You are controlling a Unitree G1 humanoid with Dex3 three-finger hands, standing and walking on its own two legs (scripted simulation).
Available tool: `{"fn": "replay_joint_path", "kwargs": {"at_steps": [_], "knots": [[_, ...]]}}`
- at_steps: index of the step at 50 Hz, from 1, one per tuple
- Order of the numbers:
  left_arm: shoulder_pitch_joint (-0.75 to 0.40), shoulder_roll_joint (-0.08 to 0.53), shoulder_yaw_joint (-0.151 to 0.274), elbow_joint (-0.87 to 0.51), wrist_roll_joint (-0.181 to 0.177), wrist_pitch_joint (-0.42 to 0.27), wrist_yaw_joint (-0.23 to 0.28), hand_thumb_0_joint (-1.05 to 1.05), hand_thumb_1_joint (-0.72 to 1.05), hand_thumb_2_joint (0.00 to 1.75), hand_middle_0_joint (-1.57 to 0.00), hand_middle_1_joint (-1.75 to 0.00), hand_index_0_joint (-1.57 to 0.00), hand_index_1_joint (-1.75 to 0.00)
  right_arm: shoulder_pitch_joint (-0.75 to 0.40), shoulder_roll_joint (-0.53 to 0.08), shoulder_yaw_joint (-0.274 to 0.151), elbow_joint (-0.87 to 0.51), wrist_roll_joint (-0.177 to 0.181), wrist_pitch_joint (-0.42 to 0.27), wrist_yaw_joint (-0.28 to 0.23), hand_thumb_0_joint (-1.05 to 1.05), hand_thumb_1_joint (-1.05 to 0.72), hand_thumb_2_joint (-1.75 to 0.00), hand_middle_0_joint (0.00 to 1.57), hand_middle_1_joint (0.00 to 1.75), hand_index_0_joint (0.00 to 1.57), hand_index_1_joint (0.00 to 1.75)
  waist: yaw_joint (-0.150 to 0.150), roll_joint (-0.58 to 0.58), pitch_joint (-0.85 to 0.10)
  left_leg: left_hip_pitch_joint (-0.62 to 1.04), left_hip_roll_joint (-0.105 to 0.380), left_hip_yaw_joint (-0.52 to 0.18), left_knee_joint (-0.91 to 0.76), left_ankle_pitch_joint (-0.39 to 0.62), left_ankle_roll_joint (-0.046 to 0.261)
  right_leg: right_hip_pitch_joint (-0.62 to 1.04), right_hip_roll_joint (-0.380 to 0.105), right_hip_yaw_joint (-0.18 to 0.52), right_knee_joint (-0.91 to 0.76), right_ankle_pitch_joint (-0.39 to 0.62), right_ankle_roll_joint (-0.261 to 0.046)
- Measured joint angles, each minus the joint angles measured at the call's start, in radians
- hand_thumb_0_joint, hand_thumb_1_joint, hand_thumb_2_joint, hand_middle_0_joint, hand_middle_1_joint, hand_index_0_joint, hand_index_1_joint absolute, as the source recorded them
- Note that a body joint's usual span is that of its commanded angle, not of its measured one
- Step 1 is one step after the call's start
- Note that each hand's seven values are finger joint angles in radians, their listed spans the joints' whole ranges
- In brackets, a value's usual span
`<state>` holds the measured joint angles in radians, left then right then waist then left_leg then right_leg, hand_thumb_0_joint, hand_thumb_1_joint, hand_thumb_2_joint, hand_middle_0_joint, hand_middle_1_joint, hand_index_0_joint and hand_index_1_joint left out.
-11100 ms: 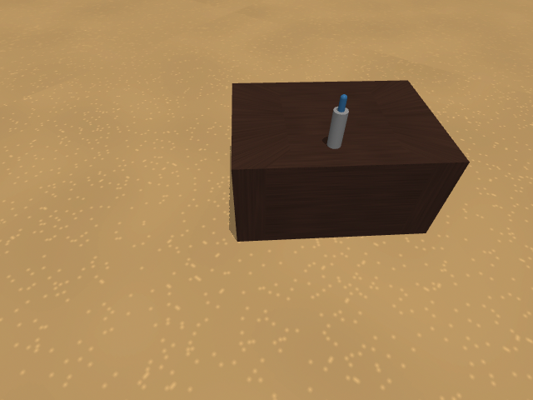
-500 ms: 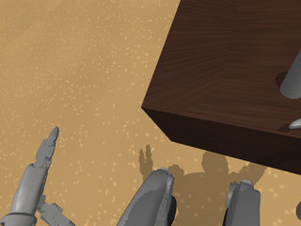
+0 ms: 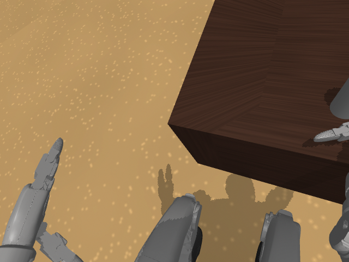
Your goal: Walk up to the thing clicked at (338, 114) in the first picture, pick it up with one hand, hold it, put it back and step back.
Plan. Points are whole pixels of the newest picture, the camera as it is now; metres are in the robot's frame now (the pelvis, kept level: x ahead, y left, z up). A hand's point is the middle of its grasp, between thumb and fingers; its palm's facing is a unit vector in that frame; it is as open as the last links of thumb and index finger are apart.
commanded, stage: close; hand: right
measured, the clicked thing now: out of the picture +0.53 -0.25 +0.00
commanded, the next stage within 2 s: settle in 0.82 s
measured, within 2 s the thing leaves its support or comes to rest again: leaves its support in 1.38 s
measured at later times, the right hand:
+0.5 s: hand out of the picture +0.52 -0.24 -0.04, palm faces +0.21 +0.98 +0.01, open 14.2 cm
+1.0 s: hand out of the picture +0.52 -0.24 -0.03, palm faces +0.21 +0.98 +0.01, open 7.8 cm
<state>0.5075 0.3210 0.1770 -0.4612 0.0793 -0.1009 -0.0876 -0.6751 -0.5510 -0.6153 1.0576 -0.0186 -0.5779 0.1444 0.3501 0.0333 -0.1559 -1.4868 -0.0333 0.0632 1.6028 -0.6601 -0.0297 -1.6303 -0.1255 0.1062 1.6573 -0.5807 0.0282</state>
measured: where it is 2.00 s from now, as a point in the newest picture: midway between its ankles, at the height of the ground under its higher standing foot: outside the picture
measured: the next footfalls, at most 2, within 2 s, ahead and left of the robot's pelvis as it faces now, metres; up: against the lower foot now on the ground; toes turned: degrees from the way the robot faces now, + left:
none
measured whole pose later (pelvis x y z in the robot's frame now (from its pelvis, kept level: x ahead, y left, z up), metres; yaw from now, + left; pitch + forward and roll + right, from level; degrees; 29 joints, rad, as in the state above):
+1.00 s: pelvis +0.00 +0.00 +0.00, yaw +0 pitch +32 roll +7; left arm 0.50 0.33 0.17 -0.47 0.07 -0.08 -0.10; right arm -0.75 -0.62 -0.61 1.08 -0.04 -0.52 0.11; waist 0.37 0.03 -0.15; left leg -1.50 -0.04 0.06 1.60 -0.66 -0.03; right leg -1.64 -0.12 0.11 1.66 -0.58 0.02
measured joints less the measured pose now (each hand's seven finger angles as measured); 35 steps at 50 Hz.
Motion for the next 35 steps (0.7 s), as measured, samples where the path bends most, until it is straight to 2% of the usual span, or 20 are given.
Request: {"fn": "replay_joint_path", "kwargs": {"at_steps": [5,13,17,21,29,35], "knots": [[-0.007,0.003,0.001,0.005,0.003,0.007,-0.004,-0.01,-0.56,0.08,-0.05,-0.04,-0.05,-0.05,-0.015,-0.01,-0.002,0.002,-0.007,0.009,-0.02,-0.02,0.59,-0.01,0.11,0.05,0.11,0.05,0.007,-0.004,0.0,-0.009,-0.002,-0.003,0.004,0.0,-0.001,-0.007,-0.002,-0.002,0.005,-0.002,-0.001],[-0.01,-0.006,-0.026,0.012,0.004,0.02,-0.002,-0.01,-0.55,0.07,-0.05,-0.05,-0.05,-0.05,-0.058,-0.042,0.003,0.036,-0.017,0.019,-0.027,-0.02,0.59,0.0,0.29,0.12,0.28,0.11,0.011,-0.008,0.001,-0.021,0.001,-0.004,0.011,-0.001,-0.003,-0.021,0.002,-0.002,0.011,-0.002,-0.003],[-0.014,0.003,-0.021,0.013,0.002,0.024,-0.004,-0.01,-0.54,0.07,-0.06,-0.05,-0.06,-0.05,-0.064,-0.052,0.002,0.033,-0.023,0.031,-0.029,-0.02,0.56,-0.03,0.38,0.18,0.38,0.18,0.012,-0.009,0.0,-0.026,0.0,-0.005,0.01,0.0,-0.006,-0.026,0.001,-0.004,0.012,-0.002,-0.005],[-0.008,0.001,-0.011,0.025,-0.003,0.022,-0.001,-0.01,-0.54,0.07,-0.05,-0.05,-0.06,-0.05,-0.066,-0.044,0.014,0.029,-0.014,0.036,-0.026,-0.01,0.52,-0.09,0.5,0.27,0.49,0.27,0.01,-0.008,-0.003,-0.024,0.001,-0.005,0.005,0.001,-0.007,-0.026,0.003,-0.004,0.009,-0.002,-0.007],[-0.019,0.006,-0.002,0.02,-0.004,0.031,-0.001,-0.01,-0.54,0.06,-0.05,-0.05,-0.06,-0.05,-0.07,-0.053,0.017,0.031,-0.022,0.041,-0.043,-0.01,0.4,-0.23,0.71,0.47,0.73,0.47,0.016,-0.004,-0.005,-0.018,0.003,-0.006,0.003,-0.001,-0.008,-0.021,0.004,-0.004,0.009,-0.003,-0.008],[-0.015,0.0,-0.012,0.003,-0.005,0.027,-0.003,-0.01,-0.54,0.06,-0.05,-0.05,-0.05,-0.05,-0.073,-0.061,0.014,0.028,-0.026,0.045,-0.04,-0.01,0.25,-0.4,0.84,0.64,0.88,0.64,0.019,-0.004,-0.003,-0.015,0.003,-0.005,0.0,0.0,-0.008,-0.018,0.004,-0.004,0.005,-0.003,-0.007]]}}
